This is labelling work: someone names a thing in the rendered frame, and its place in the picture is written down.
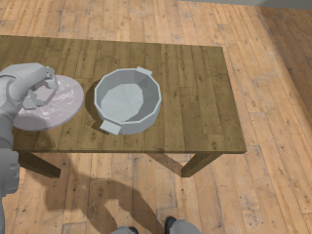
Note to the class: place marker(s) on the lid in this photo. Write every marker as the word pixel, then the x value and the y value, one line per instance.
pixel 60 106

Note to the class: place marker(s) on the robot left forearm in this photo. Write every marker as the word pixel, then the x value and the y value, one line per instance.
pixel 13 89

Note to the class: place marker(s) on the right robot thigh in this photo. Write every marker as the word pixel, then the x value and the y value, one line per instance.
pixel 184 228

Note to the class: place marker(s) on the left robot shin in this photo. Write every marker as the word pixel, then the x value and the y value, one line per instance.
pixel 123 227

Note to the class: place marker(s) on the left robot upper arm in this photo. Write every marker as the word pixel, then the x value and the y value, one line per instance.
pixel 9 179

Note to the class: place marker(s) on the left robot hand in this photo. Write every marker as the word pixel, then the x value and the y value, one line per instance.
pixel 33 73

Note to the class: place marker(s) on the table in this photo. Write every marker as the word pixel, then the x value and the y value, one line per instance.
pixel 198 112

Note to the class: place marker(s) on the pot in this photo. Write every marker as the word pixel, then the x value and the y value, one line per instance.
pixel 127 100

